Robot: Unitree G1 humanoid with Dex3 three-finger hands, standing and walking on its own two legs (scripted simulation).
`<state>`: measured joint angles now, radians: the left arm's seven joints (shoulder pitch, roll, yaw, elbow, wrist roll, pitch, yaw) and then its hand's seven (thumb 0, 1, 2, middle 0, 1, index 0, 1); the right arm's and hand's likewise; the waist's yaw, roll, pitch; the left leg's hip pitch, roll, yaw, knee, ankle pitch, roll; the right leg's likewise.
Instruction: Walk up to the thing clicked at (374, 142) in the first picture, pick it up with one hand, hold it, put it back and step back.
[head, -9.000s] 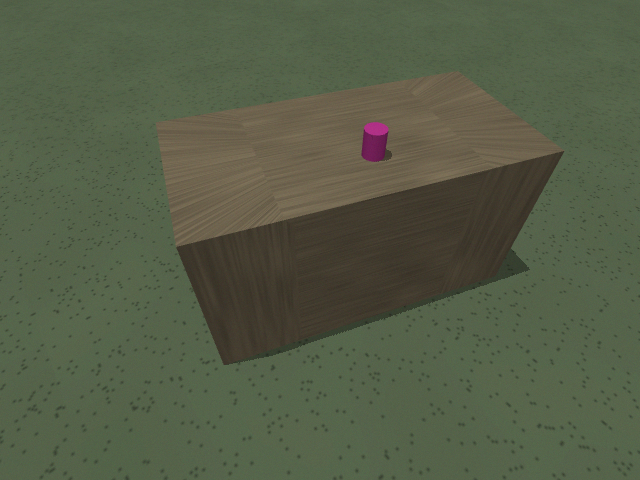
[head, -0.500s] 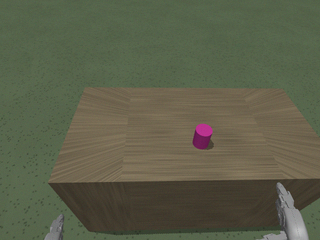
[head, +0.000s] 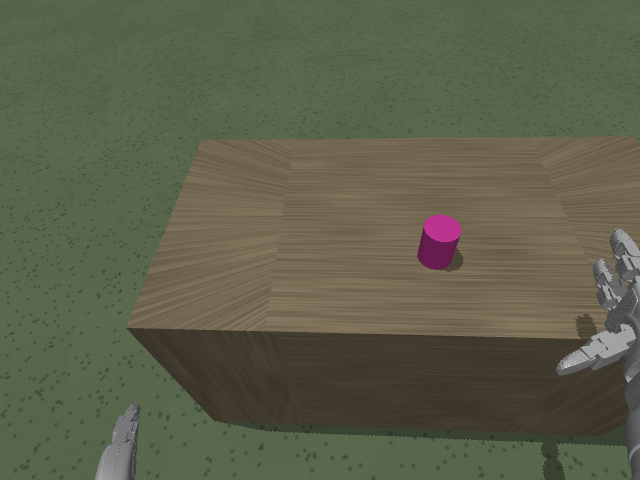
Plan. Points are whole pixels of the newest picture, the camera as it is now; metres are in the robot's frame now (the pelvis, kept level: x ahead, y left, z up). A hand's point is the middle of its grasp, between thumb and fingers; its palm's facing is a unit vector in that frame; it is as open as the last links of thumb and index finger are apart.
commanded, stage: go down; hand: right
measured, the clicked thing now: (438, 242) +0.56 -0.18 -0.11
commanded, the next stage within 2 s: none
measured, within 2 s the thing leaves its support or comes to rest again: neither
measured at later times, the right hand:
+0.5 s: hand (600, 258) +0.40 -0.33 +0.05, palm faces +0.15 +0.99 -0.01, open 17.5 cm
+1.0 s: hand (603, 236) +0.44 -0.35 +0.05, palm faces +0.17 +0.98 +0.01, open 17.5 cm
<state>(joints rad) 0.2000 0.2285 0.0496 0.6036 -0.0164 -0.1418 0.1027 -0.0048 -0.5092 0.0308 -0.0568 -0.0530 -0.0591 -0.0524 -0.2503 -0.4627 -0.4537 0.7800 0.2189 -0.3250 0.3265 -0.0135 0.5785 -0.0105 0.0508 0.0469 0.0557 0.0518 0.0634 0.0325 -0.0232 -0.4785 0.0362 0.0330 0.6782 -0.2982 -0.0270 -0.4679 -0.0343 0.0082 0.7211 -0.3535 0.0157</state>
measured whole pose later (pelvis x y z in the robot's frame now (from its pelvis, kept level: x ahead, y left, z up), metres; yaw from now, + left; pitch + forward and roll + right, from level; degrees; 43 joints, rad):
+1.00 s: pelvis +0.00 +0.00 -0.04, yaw +1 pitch +18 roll +3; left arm 0.30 0.27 -0.04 0.30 0.00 -0.15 0.07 -0.01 -0.54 0.07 -0.06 -0.05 -0.05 -0.06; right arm -0.70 -0.83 -0.65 1.20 0.16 -0.32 0.52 -0.01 0.53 -0.03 0.06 0.04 0.06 0.05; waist 0.17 0.03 -0.12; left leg -0.85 0.01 0.06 0.93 -0.40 -0.03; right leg -0.87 -0.06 0.05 1.03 -0.48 0.02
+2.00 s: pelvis +0.00 -0.01 -0.05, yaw +2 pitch +22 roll +5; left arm 0.31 0.28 -0.05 0.19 0.01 -0.11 0.04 -0.01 -0.54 0.07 -0.06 -0.05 -0.05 -0.06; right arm -0.79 -0.92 -0.67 1.27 0.11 -0.30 0.51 -0.01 0.57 -0.04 0.05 0.05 0.06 0.05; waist 0.21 0.02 -0.12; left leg -0.94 0.00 0.06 0.97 -0.40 -0.03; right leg -0.98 -0.07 0.05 1.10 -0.50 0.01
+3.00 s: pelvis -0.01 -0.02 -0.08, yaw +2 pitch +25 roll +5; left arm 0.32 0.27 0.00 0.07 0.05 -0.13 0.01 -0.01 -0.53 0.05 -0.07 -0.05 -0.07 -0.06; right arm -0.80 -0.74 -0.58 1.24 0.09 -0.41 0.38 -0.01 0.52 -0.05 0.04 0.04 0.05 0.05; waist 0.27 0.04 -0.11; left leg -1.10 0.01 0.05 1.09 -0.43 -0.04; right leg -1.13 -0.06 0.06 1.22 -0.53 0.00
